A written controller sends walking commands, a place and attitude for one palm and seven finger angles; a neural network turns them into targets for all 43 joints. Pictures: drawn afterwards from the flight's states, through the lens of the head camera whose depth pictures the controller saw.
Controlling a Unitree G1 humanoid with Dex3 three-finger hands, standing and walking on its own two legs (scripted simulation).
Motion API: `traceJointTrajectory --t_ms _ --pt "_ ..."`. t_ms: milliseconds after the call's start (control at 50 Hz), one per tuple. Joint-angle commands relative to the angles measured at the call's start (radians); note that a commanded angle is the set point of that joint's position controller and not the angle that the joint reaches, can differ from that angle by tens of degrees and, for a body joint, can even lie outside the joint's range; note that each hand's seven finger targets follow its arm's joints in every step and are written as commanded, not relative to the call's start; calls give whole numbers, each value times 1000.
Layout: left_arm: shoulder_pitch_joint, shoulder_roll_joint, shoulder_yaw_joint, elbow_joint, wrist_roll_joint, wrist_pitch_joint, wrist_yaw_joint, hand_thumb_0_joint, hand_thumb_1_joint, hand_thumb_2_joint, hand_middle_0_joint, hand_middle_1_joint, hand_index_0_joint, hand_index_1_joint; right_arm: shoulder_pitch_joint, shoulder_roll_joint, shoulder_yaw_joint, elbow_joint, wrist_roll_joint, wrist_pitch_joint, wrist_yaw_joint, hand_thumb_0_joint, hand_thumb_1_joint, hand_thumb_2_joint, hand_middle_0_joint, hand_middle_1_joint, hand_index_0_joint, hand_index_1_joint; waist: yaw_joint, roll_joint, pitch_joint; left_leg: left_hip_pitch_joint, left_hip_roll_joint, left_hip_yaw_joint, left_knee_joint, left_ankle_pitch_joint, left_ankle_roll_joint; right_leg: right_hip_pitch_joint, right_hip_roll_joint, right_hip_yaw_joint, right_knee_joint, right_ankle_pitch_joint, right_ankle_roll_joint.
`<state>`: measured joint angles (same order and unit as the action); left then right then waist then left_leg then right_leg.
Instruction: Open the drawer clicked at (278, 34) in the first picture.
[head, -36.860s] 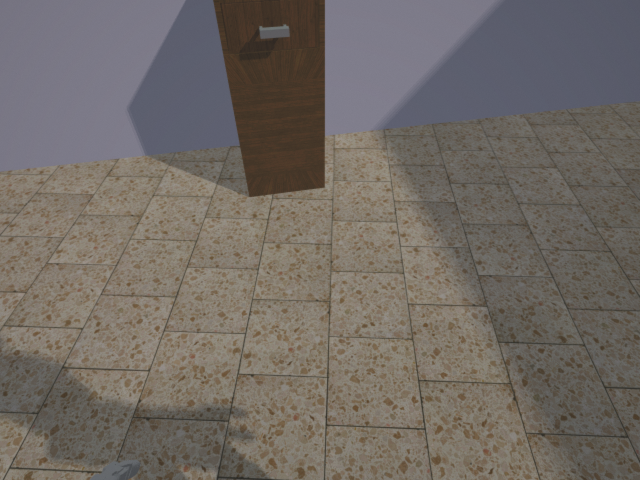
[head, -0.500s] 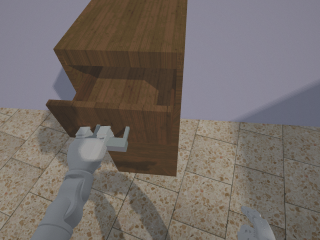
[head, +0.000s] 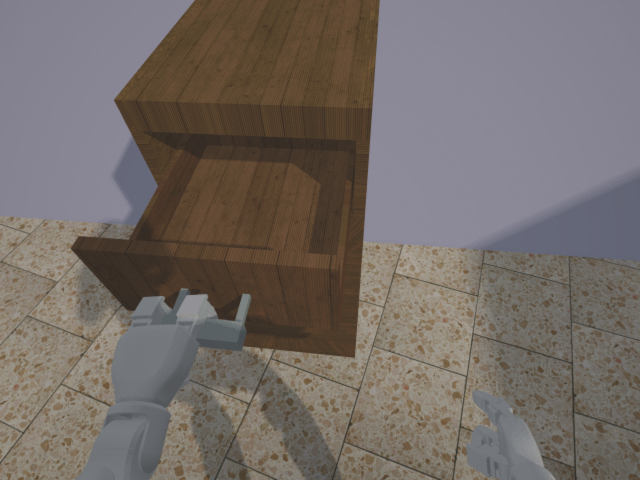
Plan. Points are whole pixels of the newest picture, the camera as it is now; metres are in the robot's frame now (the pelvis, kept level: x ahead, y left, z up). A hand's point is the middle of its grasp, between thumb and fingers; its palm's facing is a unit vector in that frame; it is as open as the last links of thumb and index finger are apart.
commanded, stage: pull the drawer open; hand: left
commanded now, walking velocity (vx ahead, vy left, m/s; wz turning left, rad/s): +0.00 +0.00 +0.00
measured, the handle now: (208, 315) +0.31 +0.17 +0.02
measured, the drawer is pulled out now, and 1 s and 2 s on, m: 0.23 0.30 0.30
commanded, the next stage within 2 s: open the thumb to release the handle in 1.08 s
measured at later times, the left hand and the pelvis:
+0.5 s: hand (164, 410) +0.20 +0.20 +0.00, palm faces +0.01 -0.12 -0.99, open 6.3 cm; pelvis +0.00 +0.00 -0.01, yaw -1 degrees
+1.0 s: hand (157, 429) +0.18 +0.20 +0.00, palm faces +0.00 -0.12 -0.99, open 6.4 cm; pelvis -0.01 +0.00 -0.01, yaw -2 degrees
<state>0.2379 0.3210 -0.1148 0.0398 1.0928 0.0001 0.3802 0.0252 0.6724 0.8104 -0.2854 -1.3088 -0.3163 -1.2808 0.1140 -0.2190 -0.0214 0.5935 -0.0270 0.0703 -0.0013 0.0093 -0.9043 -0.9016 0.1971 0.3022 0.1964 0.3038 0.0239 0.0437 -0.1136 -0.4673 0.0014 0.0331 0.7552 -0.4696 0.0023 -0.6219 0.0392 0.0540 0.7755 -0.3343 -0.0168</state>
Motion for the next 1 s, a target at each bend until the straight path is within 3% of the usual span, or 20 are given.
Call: traceJointTrajectory --t_ms 0,20,60,120,160,220,240,300,400,440,500,540,620,760,820,860,920,980 --pt "38 124 104 -244 -13 0 70 0 900 900 -400 -1350 -400 -1350 -106 -100 -38 -163 -3 -51 -4 0 -900 -900 200 300 200 300 52 -47 -237 30 -32 -12 -56 459 -5 271 3 -17 -61 392 -32" --pt "68 156 138 -256 -12 -2 74 0 900 900 -400 -1350 -400 -1350 -113 -103 -37 -165 -1 -52 -6 0 -900 -900 200 300 200 300 60 -37 -252 36 -32 -13 -56 476 -7 281 5 -2 -62 410 -34" --pt "66 146 124 -252 -13 2 76 0 900 900 -400 -1350 -400 -1350 -115 -100 -31 -163 -3 -50 -6 0 -900 -900 200 300 200 300 53 -68 -233 18 -36 -14 -53 435 -5 278 2 -6 -58 399 -31" --pt "80 176 161 -259 -10 -7 79 0 900 900 -400 -1350 -400 -1350 -124 -102 -32 -162 -4 -51 -12 0 -900 -900 200 300 200 300 61 -55 -220 8 -40 -12 -57 397 -5 275 4 13 -67 382 -35" --pt "122 153 140 -280 -12 -9 84 0 900 900 -400 -1350 -400 -1350 -124 -94 -27 -167 -5 -53 -8 0 -900 -900 200 300 200 300 62 -46 -226 10 -42 -12 -51 402 -4 277 2 9 -56 389 -35" --pt "197 171 169 -277 -21 -14 84 0 900 900 -400 -1350 -400 -1350 -128 -95 -26 -171 0 -55 -8 0 -900 -900 200 300 200 300 73 -60 -213 0 -41 -14 -48 414 -6 280 5 16 -56 404 -35" --pt "178 162 152 -299 -19 -13 83 0 900 900 -400 -1350 -400 -1350 -124 -96 -24 -170 -2 -53 -5 0 -900 -900 200 300 200 300 65 -58 -221 3 -40 -15 -48 405 -6 276 2 14 -53 397 -33" --pt "249 148 145 -329 -24 -18 87 0 900 900 -400 -1350 -400 -1350 -126 -91 -24 -180 -3 -57 1 0 -900 -900 200 300 200 300 77 -28 -218 7 -40 -12 -43 416 -6 273 4 11 -48 393 -36" --pt "305 170 178 -332 -29 -32 94 0 900 900 -400 -1350 -400 -1350 -128 -92 -22 -181 -3 -56 2 0 -900 -900 200 300 200 300 76 -74 -188 -29 -44 -13 -37 369 -3 265 4 26 -47 391 -34" --pt "321 191 198 -353 -27 -39 101 0 900 900 -400 -1350 -400 -1350 -127 -94 -20 -183 -6 -54 2 0 -900 -900 200 300 200 300 80 -40 -205 -18 -44 -11 -35 378 -5 269 2 38 -43 401 -37" --pt "344 156 165 -379 -22 -45 106 0 900 900 -400 -1350 -400 -1350 -119 -94 -25 -186 -8 -54 9 0 -900 -900 200 300 200 300 75 -37 -196 -12 -39 -15 -26 391 -5 234 8 26 -35 364 -38" --pt "400 181 195 -384 -28 -48 117 0 900 900 -400 -1350 -400 -1350 -115 -96 -22 -190 -6 -55 11 0 -900 -900 200 300 200 300 85 -29 -206 -12 -38 -16 -21 408 -7 242 7 29 -29 385 -38" --pt "437 193 216 -383 -31 -57 130 0 900 900 -400 -1350 -400 -1350 -117 -99 -22 -192 -8 -51 9 0 -900 -900 200 300 200 300 83 -56 -182 -39 -41 -16 -14 372 -5 230 7 40 -29 381 -38" --pt "520 171 194 -426 -37 -57 147 0 900 900 -400 -1350 -400 -1350 -115 -100 -20 -206 -9 -48 21 0 -900 -900 200 300 200 300 92 -36 -193 -42 -36 -17 0 383 -5 208 7 34 -11 351 -39" --pt "549 209 241 -418 -46 -56 153 0 900 900 -400 -1350 -400 -1350 -118 -106 -16 -209 -4 -43 15 0 -900 -900 200 300 200 300 98 -48 -198 -65 -39 -15 -1 370 -6 232 5 51 -13 386 -40" --pt "543 172 200 -432 -43 -50 152 0 900 900 -400 -1350 -400 -1350 -121 -102 -15 -211 -8 -42 20 0 -900 -900 200 300 200 300 91 -37 -184 -61 -38 -15 1 370 -3 215 5 44 -6 369 -40" --pt "576 189 219 -434 -47 -49 157 0 900 900 -400 -1350 -400 -1350 -118 -108 -16 -213 -4 -41 21 0 -900 -900 200 300 200 300 96 -22 -196 -57 -33 -17 3 399 -6 212 8 45 -4 370 -41" --pt "582 157 179 -465 -47 -42 156 0 900 900 -400 -1350 -400 -1350 -110 -107 -19 -217 -6 -41 31 0 -900 -900 200 300 200 300 88 -16 -197 -41 -26 -21 10 436 -6 196 9 30 8 372 -39"
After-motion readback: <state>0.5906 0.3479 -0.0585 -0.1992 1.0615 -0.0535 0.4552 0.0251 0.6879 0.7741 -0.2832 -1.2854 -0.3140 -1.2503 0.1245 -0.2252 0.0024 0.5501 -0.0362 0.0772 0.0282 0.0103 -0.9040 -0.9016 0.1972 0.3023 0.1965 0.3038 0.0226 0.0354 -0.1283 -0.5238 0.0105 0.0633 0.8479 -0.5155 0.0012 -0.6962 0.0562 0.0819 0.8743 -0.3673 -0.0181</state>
